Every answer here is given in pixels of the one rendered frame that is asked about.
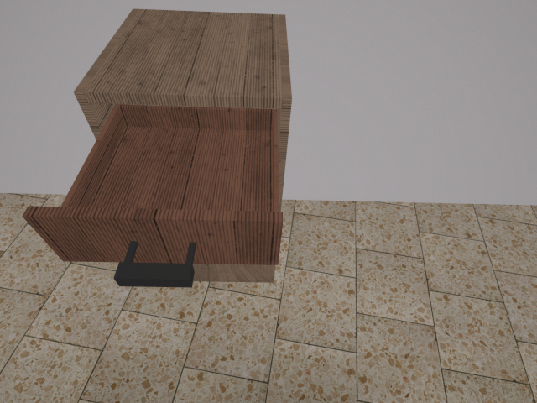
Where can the handle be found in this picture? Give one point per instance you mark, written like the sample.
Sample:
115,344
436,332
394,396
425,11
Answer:
155,274

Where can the drawer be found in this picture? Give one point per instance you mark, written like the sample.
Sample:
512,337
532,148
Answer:
165,176

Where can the cabinet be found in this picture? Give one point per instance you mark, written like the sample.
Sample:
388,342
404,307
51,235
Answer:
196,59

